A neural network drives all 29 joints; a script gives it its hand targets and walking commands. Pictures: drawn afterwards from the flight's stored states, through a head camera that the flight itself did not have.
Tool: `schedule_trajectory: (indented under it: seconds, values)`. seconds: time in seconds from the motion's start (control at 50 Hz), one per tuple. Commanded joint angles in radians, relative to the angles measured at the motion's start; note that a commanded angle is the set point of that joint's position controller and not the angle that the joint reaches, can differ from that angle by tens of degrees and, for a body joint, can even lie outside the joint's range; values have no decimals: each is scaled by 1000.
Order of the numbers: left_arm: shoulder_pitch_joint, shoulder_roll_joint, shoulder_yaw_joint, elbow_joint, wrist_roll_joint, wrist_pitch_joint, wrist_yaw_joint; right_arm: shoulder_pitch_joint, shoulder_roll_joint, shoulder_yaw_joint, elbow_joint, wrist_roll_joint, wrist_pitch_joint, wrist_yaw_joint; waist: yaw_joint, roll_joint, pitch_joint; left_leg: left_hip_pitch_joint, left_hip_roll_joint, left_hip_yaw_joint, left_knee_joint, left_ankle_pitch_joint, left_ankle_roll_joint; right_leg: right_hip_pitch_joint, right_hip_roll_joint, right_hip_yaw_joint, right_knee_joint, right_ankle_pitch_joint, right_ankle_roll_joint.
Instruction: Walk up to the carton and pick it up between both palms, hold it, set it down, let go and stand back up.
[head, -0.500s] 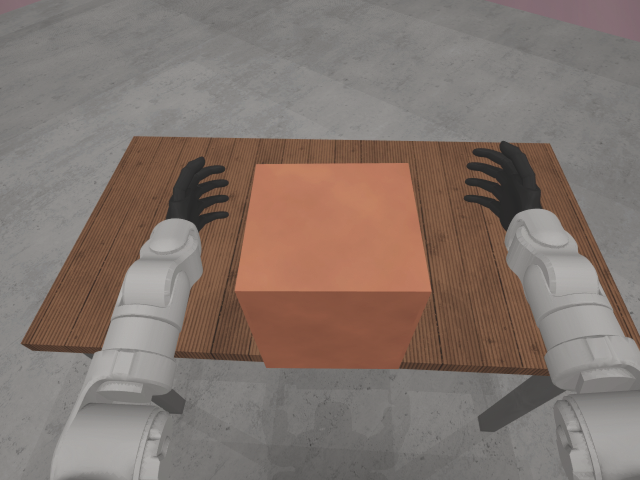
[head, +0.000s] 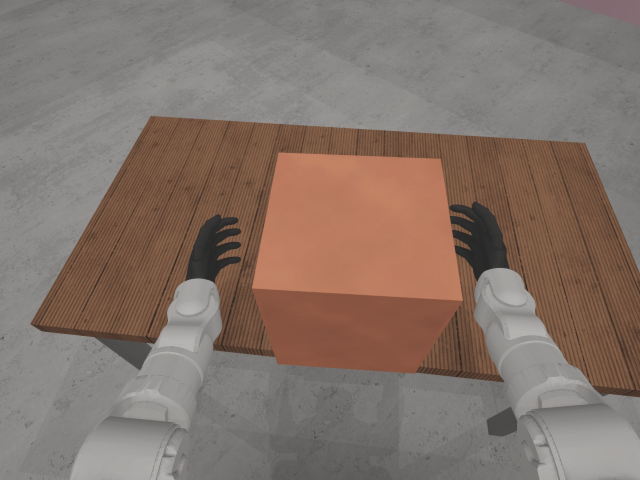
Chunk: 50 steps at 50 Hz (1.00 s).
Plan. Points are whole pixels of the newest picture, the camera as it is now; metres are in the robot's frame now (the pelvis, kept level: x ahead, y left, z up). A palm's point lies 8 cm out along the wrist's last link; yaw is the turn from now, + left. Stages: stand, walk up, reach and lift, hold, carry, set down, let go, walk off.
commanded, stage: reach and lift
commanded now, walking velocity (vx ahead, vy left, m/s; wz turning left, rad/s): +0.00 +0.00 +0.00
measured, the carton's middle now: (351, 271) +0.40 -0.01 -0.01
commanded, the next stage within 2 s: none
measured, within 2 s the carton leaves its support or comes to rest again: neither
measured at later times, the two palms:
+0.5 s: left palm (243, 278) +0.39 +0.15 -0.02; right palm (493, 275) +0.40 -0.20 -0.01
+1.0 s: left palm (246, 282) +0.38 +0.14 -0.02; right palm (459, 277) +0.40 -0.16 -0.01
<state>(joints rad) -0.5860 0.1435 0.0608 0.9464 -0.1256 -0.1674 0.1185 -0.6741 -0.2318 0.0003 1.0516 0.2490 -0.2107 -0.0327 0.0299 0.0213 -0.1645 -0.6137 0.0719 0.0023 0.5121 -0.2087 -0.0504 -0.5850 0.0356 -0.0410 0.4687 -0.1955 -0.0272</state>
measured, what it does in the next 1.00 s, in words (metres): stands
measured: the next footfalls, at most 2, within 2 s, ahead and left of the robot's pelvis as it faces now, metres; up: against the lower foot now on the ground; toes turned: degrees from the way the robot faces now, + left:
none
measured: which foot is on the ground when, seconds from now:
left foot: down 0.00-1.00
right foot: down 0.00-1.00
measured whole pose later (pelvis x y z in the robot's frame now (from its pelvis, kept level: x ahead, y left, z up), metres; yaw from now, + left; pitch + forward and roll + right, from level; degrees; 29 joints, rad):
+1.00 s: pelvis -0.03 -0.01 -0.03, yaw +1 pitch +23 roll +1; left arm -0.80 0.03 0.30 1.20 0.07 -0.43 0.13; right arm -0.84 -0.06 -0.29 1.16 -0.13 -0.34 -0.14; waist 0.01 0.02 -0.18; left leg -0.88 0.05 0.01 0.73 -0.26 -0.05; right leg -0.90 0.01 -0.03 0.78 -0.29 -0.04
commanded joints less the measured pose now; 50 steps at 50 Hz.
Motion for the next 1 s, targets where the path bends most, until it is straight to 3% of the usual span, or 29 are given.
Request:
schedule_trajectory:
  seconds: [0.0,0.14,0.18,0.3,0.36,0.4,0.46,0.54,0.68,0.78,0.9,0.94,0.98]
  values:
    - [-610,138,11,-147,-7,-182,-7,-525,-230,-73,-151,-17,-150,-13,-49,8,-869,332,-59,41,96,478,-59,297,13,15,82,591,66]
    - [-663,137,-28,12,-70,-261,2,-599,-250,-31,-49,39,-192,3,-36,-5,-919,261,-46,36,191,407,-64,143,23,4,168,457,51]
    - [-664,139,-33,45,-83,-263,4,-619,-251,1,-36,62,-188,8,-22,-37,-925,223,-48,35,208,388,-49,124,26,4,189,443,58]
    - [-679,153,-12,48,-88,-244,2,-663,-218,54,-78,108,-168,17,9,-79,-962,114,-64,56,230,335,-24,162,21,21,233,446,74]
    - [-704,136,1,40,-76,-246,-1,-694,-171,67,-106,90,-153,17,13,-105,-954,37,-71,59,231,277,-9,186,8,36,245,419,82]
    - [-720,130,12,27,-67,-253,1,-700,-138,55,-116,65,-140,14,20,-115,-955,-10,-76,66,221,216,-1,201,-1,51,249,365,79]
    - [-778,102,16,38,-55,-262,4,-722,-82,25,-116,8,-120,1,7,-116,-939,-69,-79,66,215,130,7,194,-12,66,240,255,73]
    - [-818,73,29,62,-31,-274,19,-744,-42,-36,-111,-81,-117,-28,-6,-89,-975,-76,-84,65,227,83,5,172,-16,67,255,198,63]
    - [-839,13,66,88,26,-272,21,-749,39,-127,-94,-207,-128,-98,-39,-93,-999,-74,-92,71,235,105,-1,232,-14,65,279,280,74]
    - [-809,-27,119,85,86,-288,20,-732,102,-136,-74,-247,-150,-104,-26,-84,-977,-59,-96,79,231,183,-3,294,-10,72,274,382,84]
    - [-801,-157,166,48,204,-325,-6,-703,271,-171,-85,-349,-194,-75,-18,-60,-920,-17,-93,93,193,217,-2,337,-21,53,260,476,84]
    - [-816,-306,151,27,255,-336,-31,-695,433,-174,-80,-427,-209,-41,-26,-43,-907,6,-95,100,169,211,-4,340,-30,47,236,481,78]
    - [-817,-529,116,65,324,-350,-85,-654,708,-162,-60,-563,-225,11,-39,-61,-855,8,-88,104,137,196,5,363,-27,27,212,481,75]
